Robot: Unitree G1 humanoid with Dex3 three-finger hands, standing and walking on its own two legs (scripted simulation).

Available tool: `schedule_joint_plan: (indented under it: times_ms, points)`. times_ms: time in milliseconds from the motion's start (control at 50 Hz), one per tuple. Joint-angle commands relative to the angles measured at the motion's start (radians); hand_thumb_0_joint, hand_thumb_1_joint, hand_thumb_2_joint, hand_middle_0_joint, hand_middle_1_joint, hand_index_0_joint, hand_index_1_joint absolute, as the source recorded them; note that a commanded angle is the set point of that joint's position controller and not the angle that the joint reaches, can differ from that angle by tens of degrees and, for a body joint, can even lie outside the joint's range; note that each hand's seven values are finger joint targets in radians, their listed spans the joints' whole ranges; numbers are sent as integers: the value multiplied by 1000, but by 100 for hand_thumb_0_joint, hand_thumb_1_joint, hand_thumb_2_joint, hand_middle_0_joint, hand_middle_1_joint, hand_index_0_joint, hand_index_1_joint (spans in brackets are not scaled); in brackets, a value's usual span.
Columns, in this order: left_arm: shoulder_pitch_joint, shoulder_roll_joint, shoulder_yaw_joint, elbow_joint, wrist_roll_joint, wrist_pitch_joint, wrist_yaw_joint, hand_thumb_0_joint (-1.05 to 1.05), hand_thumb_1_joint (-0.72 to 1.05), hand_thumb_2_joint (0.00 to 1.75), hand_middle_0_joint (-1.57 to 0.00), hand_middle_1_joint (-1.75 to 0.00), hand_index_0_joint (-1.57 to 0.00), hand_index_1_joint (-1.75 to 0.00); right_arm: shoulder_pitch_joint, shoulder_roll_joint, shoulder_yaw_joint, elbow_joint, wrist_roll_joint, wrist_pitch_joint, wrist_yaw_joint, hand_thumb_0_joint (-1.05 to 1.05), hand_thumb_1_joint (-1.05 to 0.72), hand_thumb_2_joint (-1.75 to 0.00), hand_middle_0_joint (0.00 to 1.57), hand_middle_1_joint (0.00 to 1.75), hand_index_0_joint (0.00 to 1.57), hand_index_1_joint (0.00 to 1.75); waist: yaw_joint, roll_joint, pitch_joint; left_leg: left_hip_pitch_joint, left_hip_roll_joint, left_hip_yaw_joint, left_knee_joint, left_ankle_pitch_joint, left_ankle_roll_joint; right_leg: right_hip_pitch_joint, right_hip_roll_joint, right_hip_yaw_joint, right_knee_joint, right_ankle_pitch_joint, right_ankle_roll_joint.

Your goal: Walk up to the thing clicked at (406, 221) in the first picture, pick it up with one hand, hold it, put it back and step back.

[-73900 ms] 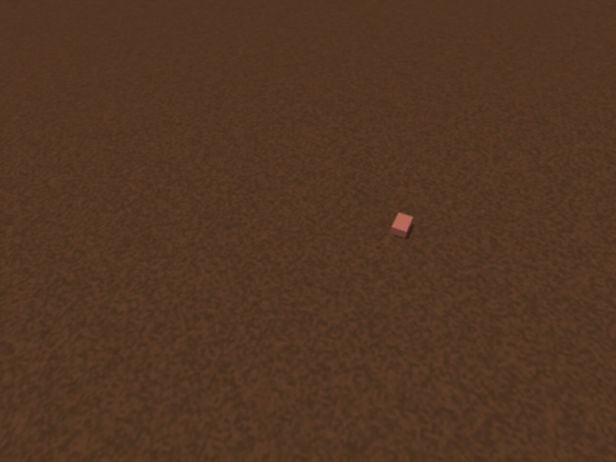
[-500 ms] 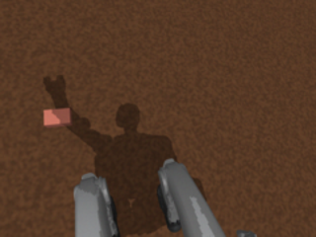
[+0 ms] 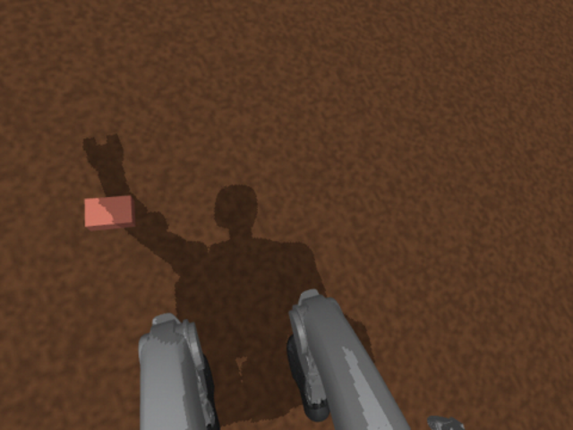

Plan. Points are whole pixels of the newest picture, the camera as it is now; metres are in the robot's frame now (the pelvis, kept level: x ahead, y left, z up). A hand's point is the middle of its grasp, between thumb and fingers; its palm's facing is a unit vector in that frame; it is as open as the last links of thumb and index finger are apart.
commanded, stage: approach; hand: left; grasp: from above
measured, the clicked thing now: (110, 213) +0.57 +0.29 -0.50
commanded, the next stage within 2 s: withdraw in 0.20 s
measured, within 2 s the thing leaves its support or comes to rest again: neither
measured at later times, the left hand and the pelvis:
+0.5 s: hand (51, 173) +0.55 +0.30 -0.20, palm faces -0.40 -0.09 -0.91, open 13.6 cm; pelvis -0.01 -0.01 -0.09, yaw -1 degrees
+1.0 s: hand (105, 212) +0.53 +0.26 -0.36, palm faces -0.53 -0.04 -0.85, open 13.7 cm; pelvis -0.01 -0.01 -0.18, yaw -6 degrees
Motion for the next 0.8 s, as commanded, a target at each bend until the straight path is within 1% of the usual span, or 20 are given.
schedule_joint_plan:
  times_ms: [0, 80, 120, 180, 260, 280, 320, 340, 380, 400, 420, 460, 480, 500, 520, 560, 580, 640, 700, 780]
  points:
    - [-348, 217, 15, -136, -27, 7, 52, 0, -36, 85, -27, -84, -26, -85, 206, -229, -76, -12, -5, -8, -19, 0, -91, -90, 20, 30, 20, 30, -23, 292, -605, 656, -7, -39, -222, 165, 0, 144, 27, -40, -187, 180, -89]
    - [-346, 132, -29, -43, -7, 26, 122, 0, -28, 77, -19, -76, -18, -77, 201, -224, -70, -14, -8, -16, -7, 0, -90, -90, 20, 30, 20, 30, -38, 270, -527, 584, -8, -38, -194, 140, -1, 70, 28, -46, -146, 164, -94]
    - [-367, 138, -20, -25, 8, 49, 175, 0, -33, 79, -29, -81, -28, -82, 210, -234, -72, -19, -12, -19, 5, 0, -91, -91, 20, 30, 20, 30, -34, 278, -542, 568, -10, -35, -174, 152, -3, 52, 27, -46, -121, 171, -95]
    - [-380, 109, -30, 19, 32, 102, 244, 0, -36, 81, -25, -89, -25, -88, 215, -238, -75, -19, -16, -21, 23, 0, -91, -91, 20, 30, 20, 30, -39, 278, -546, 524, -12, -31, -145, 151, -2, 19, 31, -50, -91, 173, -93]
    - [-394, 135, -21, 81, 52, 150, 277, 0, -47, 91, -17, -94, -17, -95, 216, -249, -80, -8, -21, -37, 40, 0, -90, -90, 20, 30, 20, 30, -47, 278, -561, 426, -15, -23, -70, 133, 1, -35, 33, -53, -22, 163, -89]
    - [-408, 132, -24, 67, 61, 154, 278, 0, -39, 83, -12, -86, -12, -87, 213, -246, -79, -9, -22, -41, 43, 0, -90, -90, 20, 30, 20, 30, -47, 298, -575, 414, -17, -24, -50, 133, -1, -53, 32, -54, 8, 163, -91]
    - [-440, 168, -3, 30, 71, 158, 278, 0, -46, 92, -21, -92, -20, -93, 217, -254, -84, -5, -26, -45, 48, 0, -91, -90, 20, 30, 20, 30, -41, 326, -627, 413, -17, -18, -8, 144, -2, -65, 30, -55, 41, 170, -88]
    - [-460, 191, 9, -5, 74, 156, 279, 0, -38, 84, -13, -84, -13, -85, 220, -255, -84, -8, -28, -46, 51, 0, -90, -90, 20, 30, 20, 30, -39, 334, -665, 391, -22, -3, 18, 146, 0, -38, 32, -51, 54, 176, -86]
    - [-497, 244, 46, -67, 69, 157, 282, 0, -48, 93, -19, -93, -18, -94, 222, -265, -86, -15, -29, -45, 55, 0, -91, -90, 20, 30, 20, 30, -31, 368, -738, 412, -24, -3, 41, 153, -4, -26, 24, -49, 86, 184, -85]
    - [-504, 254, 53, -75, 71, 162, 280, 0, -40, 85, -12, -85, -12, -86, 220, -269, -89, -14, -30, -44, 54, 0, -90, -90, 20, 30, 20, 30, -30, 390, -764, 431, -22, -4, 55, 157, -5, -46, 24, -52, 99, 181, -85]
    - [-524, 265, 62, -112, 65, 166, 279, 0, -48, 93, -12, -93, -8, -94, 221, -271, -91, -22, -30, -42, 55, 0, -94, -91, 20, 30, 20, 30, -27, 415, -805, 467, -20, -9, 65, 169, -8, -59, 26, -56, 116, 184, -87]
    - [-531, 261, 65, -130, 61, 174, 267, 0, -53, 95, -17, -96, -16, -97, 232, -273, -92, -16, -28, -37, 54, 0, -92, -91, 20, 30, 20, 30, -39, 435, -821, 476, -19, -10, 88, 186, -9, -65, 25, -60, 132, 195, -85]
    - [-516, 262, 64, -108, 65, 180, 260, 0, -45, 87, -11, -88, -11, -89, 235, -275, -92, -12, -27, -34, 54, 0, -90, -90, 20, 30, 20, 30, -43, 421, -811, 455, -19, -9, 97, 180, -8, -76, 25, -63, 140, 188, -85]
    - [-516, 258, 56, -112, 62, 182, 252, 0, -53, 95, -11, -96, -7, -97, 233, -270, -86, -18, -31, -31, 55, 0, -94, -91, 20, 30, 20, 30, -51, 426, -810, 425, -21, -1, 117, 165, -6, -69, 31, -65, 146, 178, -86]
    - [-516, 258, 59, -115, 56, 183, 241, 0, -51, 92, -18, -92, -15, -94, 241, -271, -84, -16, -32, -31, 56, 0, -93, -91, 20, 30, 20, 30, -57, 408, -804, 404, -22, 0, 130, 159, -1, -59, 30, -66, 146, 175, -83]
    - [-494, 260, 46, -89, 61, 183, 216, 0, -45, 87, -11, -88, -11, -89, 238, -272, -77, -11, -37, -25, 57, 0, -90, -90, 20, 30, 20, 30, -64, 381, -789, 350, -22, 8, 165, 144, 5, -57, 34, -69, 154, 166, -80]
    - [-494, 257, 43, -90, 53, 178, 205, 0, -53, 95, -11, -96, -7, -97, 238, -272, -73, -16, -40, -25, 58, 0, -94, -91, 20, 30, 20, 30, -71, 379, -775, 325, -24, 5, 176, 138, 5, -59, 32, -70, 166, 163, -81]
    - [-459, 257, 26, -76, 61, 159, 168, 0, -52, 93, -18, -92, -17, -93, 229, -279, -60, -16, -47, -22, 57, 0, -93, -91, 20, 30, 20, 30, -78, 375, -708, 299, -18, -10, 206, 148, 2, -112, 36, -85, 198, 166, -82]
    - [-383, 212, -16, 3, 66, 111, 129, 0, -49, 90, -19, -93, -18, -94, 234, -277, -36, -10, -61, -19, 58, 0, -93, -91, 20, 30, 20, 30, -115, 300, -568, 183, -17, -12, 265, 149, 7, -123, 47, -100, 226, 181, -77]
    - [-353, 226, -40, 39, 72, 21, 120, 0, -45, 87, -19, -95, -20, -94, 186, -293, 6, -45, -79, -20, 53, 0, -92, -90, 20, 30, 20, 30, -132, 285, -482, 122, -14, -42, 306, 108, -2, -176, 51, -130, 283, 142, -78]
